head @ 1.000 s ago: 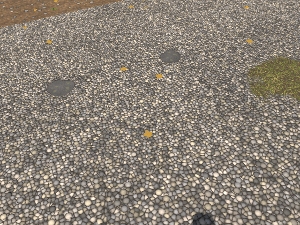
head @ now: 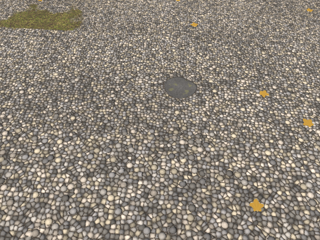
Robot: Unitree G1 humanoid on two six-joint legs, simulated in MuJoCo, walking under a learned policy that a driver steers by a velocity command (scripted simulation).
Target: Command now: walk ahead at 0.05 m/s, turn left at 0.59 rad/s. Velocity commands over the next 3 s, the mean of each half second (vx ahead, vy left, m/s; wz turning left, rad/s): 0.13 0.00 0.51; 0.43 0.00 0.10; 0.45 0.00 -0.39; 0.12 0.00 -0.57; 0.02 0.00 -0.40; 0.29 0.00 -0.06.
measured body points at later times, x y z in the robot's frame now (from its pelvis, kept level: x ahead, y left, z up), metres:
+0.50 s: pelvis +0.08 -0.07 +0.01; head +0.10 -0.07 +0.46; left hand +0.06 +0.19 -0.11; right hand +0.29 -0.29 -0.10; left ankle +0.10 +0.11 -0.68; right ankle +0.05 -0.17 -0.74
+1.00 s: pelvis +0.27 +0.06 -0.01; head +0.28 +0.07 +0.44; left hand +0.33 +0.33 -0.13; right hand +0.34 -0.18 -0.14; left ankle +0.23 +0.13 -0.74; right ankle +0.38 -0.06 -0.68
